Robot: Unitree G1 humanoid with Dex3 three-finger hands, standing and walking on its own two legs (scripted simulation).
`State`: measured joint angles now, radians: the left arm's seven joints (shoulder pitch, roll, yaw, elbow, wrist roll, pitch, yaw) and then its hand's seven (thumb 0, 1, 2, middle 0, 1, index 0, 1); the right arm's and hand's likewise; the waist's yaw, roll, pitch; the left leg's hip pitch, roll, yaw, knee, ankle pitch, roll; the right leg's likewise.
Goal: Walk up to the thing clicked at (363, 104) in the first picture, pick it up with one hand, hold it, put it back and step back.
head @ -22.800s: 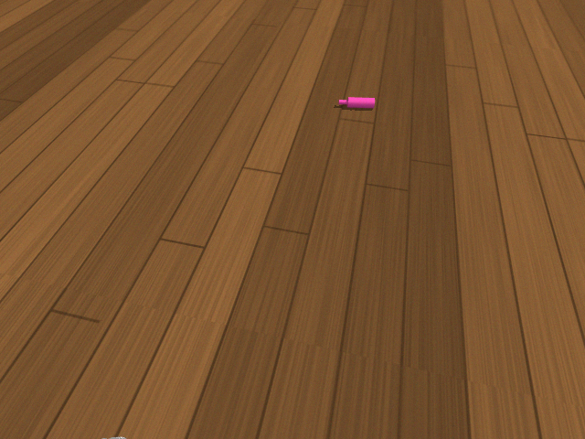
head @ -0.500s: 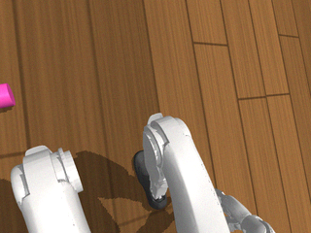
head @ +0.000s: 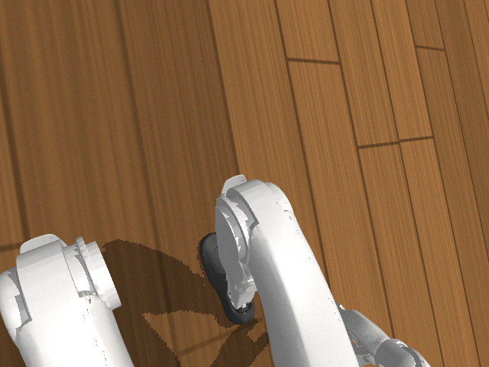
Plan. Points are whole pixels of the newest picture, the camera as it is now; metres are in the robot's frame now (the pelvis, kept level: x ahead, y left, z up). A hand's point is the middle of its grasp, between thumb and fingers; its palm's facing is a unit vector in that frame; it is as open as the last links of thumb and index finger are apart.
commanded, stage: close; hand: left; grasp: from above
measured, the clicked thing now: out of the picture +0.44 +0.35 -0.27
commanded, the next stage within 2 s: settle in 1.66 s
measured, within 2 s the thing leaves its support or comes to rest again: neither
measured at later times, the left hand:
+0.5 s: hand out of the picture +0.42 +0.31 -0.25, palm faces -0.45 -0.14 -0.88, open 11.6 cm
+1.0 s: hand out of the picture +0.43 +0.32 -0.25, palm faces -0.45 -0.14 -0.88, open 9.4 cm
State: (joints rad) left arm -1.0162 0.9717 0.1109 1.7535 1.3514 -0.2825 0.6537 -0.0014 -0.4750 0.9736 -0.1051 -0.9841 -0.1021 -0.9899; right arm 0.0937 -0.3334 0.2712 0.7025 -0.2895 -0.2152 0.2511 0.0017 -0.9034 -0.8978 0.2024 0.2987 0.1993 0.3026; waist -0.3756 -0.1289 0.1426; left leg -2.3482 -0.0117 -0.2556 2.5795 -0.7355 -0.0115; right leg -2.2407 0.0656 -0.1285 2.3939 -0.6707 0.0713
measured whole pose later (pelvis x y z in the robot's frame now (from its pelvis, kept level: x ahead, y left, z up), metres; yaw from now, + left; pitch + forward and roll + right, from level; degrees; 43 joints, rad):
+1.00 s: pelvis +0.00 +0.00 +0.00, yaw -1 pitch +27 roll -15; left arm -1.02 0.99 0.11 1.75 1.34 -0.26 0.66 0.00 0.16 0.54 -0.56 -0.68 -0.59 -0.65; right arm 0.08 -0.35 0.29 0.67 -0.28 -0.25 0.28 0.00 -0.90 -0.89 0.20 0.30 0.20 0.30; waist -0.38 -0.14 0.16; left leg -2.34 -0.01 -0.26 2.57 -0.73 0.00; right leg -2.22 0.07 -0.14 2.37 -0.66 0.07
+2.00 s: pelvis +0.00 +0.00 +0.01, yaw -1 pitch +27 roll -16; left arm -0.99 1.00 0.11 1.67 1.32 -0.26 0.60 0.00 0.21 0.28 -0.83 -0.40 -0.85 -0.35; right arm 0.10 -0.34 0.30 0.65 -0.27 -0.22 0.25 0.00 -0.91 -0.90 0.20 0.30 0.20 0.30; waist -0.37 -0.14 0.15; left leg -2.34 -0.01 -0.27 2.56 -0.73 -0.01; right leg -2.22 0.06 -0.15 2.36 -0.65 0.07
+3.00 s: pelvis -0.01 -0.01 +0.06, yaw +6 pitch +34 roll -9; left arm -0.85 0.72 0.05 1.22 1.21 -0.20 0.23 -0.01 0.20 0.26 -0.89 -0.29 -0.91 -0.26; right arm 0.19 -0.29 0.05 0.69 -0.09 -0.01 0.13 0.00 -0.91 -0.90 0.20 0.30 0.20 0.30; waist -0.22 0.02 -0.08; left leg -2.27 -0.02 -0.14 2.33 -0.67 -0.01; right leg -2.19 0.01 -0.05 2.24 -0.65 0.05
